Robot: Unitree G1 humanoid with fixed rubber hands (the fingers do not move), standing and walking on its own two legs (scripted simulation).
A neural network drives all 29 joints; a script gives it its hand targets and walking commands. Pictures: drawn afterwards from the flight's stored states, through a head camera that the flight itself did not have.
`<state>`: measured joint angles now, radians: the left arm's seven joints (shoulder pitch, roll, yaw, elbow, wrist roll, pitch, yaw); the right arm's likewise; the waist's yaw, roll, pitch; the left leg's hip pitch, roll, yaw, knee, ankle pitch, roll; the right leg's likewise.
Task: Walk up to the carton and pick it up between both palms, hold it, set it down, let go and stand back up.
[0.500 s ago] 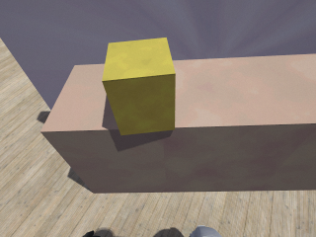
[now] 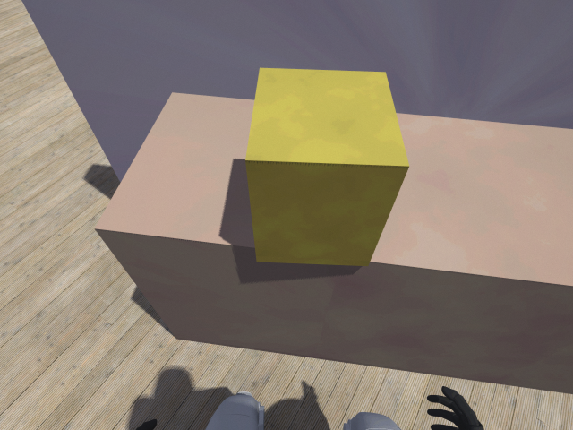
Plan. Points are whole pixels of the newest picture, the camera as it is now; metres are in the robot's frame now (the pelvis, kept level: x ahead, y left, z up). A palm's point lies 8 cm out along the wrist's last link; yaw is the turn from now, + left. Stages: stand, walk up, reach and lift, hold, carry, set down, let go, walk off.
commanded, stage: walk up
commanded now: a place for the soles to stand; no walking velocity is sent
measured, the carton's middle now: (317, 172) +0.49 +0.01 +0.05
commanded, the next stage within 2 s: none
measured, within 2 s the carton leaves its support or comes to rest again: neither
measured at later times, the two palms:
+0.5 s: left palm out of the picture +0.05 +0.23 -0.11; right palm out of the picture +0.04 -0.24 -0.11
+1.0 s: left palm out of the picture +0.10 +0.25 -0.11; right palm out of the picture +0.04 -0.23 -0.11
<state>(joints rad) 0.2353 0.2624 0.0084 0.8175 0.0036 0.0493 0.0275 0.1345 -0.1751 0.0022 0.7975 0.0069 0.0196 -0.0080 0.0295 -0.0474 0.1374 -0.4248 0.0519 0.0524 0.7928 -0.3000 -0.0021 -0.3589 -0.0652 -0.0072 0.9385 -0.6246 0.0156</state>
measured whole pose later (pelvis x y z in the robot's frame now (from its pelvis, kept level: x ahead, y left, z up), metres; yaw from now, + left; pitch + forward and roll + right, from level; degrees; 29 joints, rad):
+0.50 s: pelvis -0.01 +0.00 +0.02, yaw -1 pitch -3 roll -1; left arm 0.25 0.20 -0.02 0.94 -0.01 0.00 -0.01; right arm 0.22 -0.22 0.03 0.97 0.00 0.01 0.01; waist -0.02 0.01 0.05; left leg -0.35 0.06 0.06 0.57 -0.17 -0.01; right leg -0.22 -0.03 -0.03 0.60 -0.33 0.02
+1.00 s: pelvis +0.06 +0.00 +0.02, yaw -2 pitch -3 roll +1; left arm 0.31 0.25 0.00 0.95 0.04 -0.01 0.01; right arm 0.36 -0.17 0.01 0.96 -0.02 -0.01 -0.01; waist -0.03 -0.04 0.08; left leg -0.26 0.02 0.06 0.62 -0.32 0.00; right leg -0.32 -0.04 -0.03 0.63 -0.27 -0.01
